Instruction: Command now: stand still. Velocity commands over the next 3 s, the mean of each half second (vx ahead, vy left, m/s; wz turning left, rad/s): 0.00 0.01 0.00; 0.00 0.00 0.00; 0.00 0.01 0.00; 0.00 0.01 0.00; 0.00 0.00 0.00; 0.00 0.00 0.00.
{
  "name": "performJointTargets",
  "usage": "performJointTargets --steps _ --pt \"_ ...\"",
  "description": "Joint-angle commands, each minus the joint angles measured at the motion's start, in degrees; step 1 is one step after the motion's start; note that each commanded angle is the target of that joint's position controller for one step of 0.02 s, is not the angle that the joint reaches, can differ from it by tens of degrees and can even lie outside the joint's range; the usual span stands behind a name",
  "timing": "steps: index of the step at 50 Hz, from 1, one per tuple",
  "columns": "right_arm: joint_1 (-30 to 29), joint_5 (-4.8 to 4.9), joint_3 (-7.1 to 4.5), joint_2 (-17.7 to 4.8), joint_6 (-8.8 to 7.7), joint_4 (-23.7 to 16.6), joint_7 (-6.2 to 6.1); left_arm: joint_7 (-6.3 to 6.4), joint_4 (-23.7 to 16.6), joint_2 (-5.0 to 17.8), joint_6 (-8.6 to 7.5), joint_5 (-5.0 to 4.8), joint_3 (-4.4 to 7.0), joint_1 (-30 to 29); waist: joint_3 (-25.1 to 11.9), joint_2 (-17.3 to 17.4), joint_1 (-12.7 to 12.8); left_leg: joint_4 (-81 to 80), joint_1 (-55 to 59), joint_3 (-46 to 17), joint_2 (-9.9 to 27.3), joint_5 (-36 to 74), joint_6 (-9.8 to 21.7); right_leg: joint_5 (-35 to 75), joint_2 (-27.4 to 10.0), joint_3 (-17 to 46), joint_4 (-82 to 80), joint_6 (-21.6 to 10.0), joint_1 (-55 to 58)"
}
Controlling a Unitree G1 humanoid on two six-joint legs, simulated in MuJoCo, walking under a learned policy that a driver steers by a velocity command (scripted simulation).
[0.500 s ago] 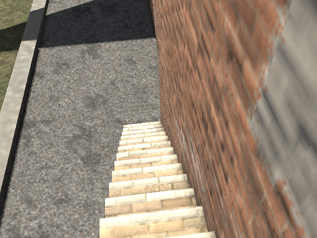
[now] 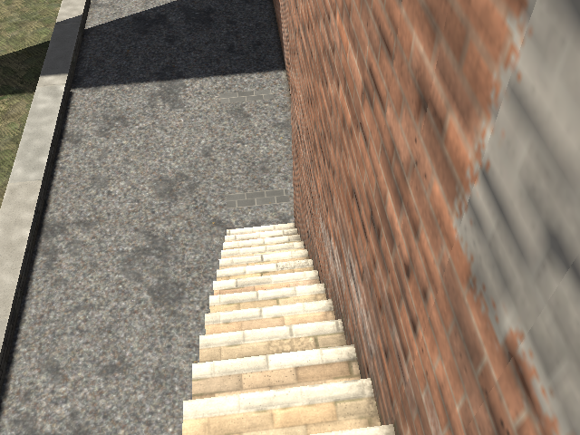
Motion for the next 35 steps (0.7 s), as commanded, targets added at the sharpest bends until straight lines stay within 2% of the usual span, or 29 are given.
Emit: performJointTargets --steps 1,3,19,20,22,23,28,35 --pt "4.4 0.18 -1.4 -5.8 0.03 -0.7 -0.15 0.13 -0.5 4.2 -0.38 0.48 0.26 6.1 0.8 -0.4 0.2 -5.8 3.5 -6.0 2.5 3.2 -6.6 1.8 2.7 -2.9 -4.6 -1.6 -6.8" --pt "4.5 -0.18 -1.48 -5.2 0.15 -0.9 -0.18 0.3 -0.3 4.6 -0.49 0.35 0.14 5.8 1.5 -2.1 -0.2 -5.9 3.4 -6.0 2.6 3.2 -6.0 1.5 2.9 -3.2 -4.6 -1.5 -7.8" --pt "5.7 0.25 -1.88 -5.5 0.13 -0.2 -0.19 0.79 0.8 4.7 -0.15 0.22 0.03 6.6 1.3 -1.7 -0.3 -5.8 4.5 -7.2 2.9 8.1 -6.7 2.5 2.7 -3.7 -3.5 -1.2 -7.5" --pt "5.4 0.09 -1.93 -5.6 0.34 -0.6 -0.26 0.73 1.0 4.7 -0.28 0.5 0.16 6.8 1.1 -2.6 -0.1 -5.7 4.3 -7.1 2.6 6.4 -6.7 2.3 2.5 -3.7 -3.8 -1.1 -7.3" --pt "5.4 0.13 -1.91 -5.4 0.46 -0.8 -0.42 0.68 1.1 4.5 -0.39 0.48 0.16 6.8 1.5 -1.9 -0.2 -5.7 3.9 -7.0 2.5 5.8 -6.8 2.2 2.6 -3.7 -3.6 -1.1 -7.5" --pt "5.2 -0.47 -2.21 -6.7 0.15 -0.6 -0.47 0.7 1.1 4.7 -0.29 1.06 0.5 6.3 0.5 -0.9 -0.2 -5.1 4.8 -7.4 2.4 5.0 -7.0 -0.2 2.4 -3.0 -2.6 -1.2 -8.3" --pt "5.1 0.07 -2.16 -6.3 -0.29 -1.1 -0.51 0.77 1.1 4.8 -0.87 0.79 0.65 6.2 1.3 -1.6 -0.3 -4.5 3.8 -8.7 3.3 6.4 -7.1 -0.6 2.1 -2.7 -1.1 -1.2 -9.8" --pt "4.9 0.1 -2.19 -6.8 -0.48 -1.4 -0.47 0.77 1.0 4.9 -1.14 0.7 0.6 5.9 0.8 -2.0 -0.2 -3.2 3.8 -8.8 3.4 9.8 -6.7 -0.2 2.0 -2.4 0.3 -1.1 -10.2"
Next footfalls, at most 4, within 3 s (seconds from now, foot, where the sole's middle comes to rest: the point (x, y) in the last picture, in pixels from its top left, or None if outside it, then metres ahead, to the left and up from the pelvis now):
none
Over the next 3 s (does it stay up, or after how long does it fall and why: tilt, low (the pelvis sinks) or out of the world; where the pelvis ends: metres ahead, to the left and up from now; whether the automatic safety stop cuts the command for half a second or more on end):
stays up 0.01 0.01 -0.01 its command is cut before an obstacle from the start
